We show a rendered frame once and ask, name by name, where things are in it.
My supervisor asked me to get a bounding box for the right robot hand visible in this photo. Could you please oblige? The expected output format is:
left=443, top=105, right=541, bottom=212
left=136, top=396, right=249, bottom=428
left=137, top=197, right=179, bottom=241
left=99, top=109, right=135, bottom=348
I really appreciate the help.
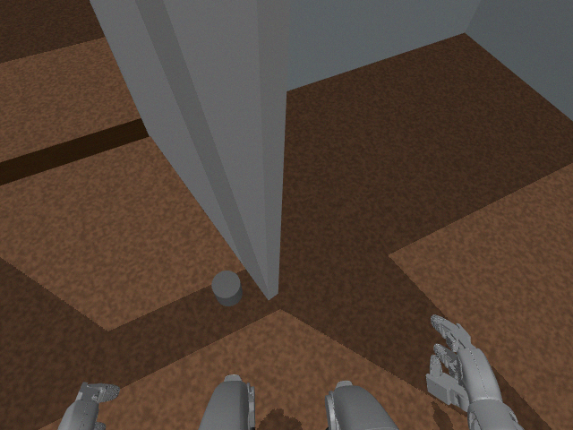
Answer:
left=426, top=314, right=503, bottom=412

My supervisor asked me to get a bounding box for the right robot arm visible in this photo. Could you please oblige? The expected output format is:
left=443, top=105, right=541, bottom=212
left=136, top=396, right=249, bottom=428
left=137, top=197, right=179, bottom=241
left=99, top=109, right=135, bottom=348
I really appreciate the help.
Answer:
left=467, top=400, right=525, bottom=430

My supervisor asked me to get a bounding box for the left robot hand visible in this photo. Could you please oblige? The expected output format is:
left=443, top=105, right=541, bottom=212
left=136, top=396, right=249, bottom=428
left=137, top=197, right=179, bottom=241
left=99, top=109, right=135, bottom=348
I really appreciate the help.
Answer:
left=57, top=382, right=120, bottom=430

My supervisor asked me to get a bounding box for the can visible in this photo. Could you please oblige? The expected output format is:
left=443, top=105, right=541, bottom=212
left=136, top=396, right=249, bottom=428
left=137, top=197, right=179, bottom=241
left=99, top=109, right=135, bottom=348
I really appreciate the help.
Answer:
left=211, top=271, right=243, bottom=306

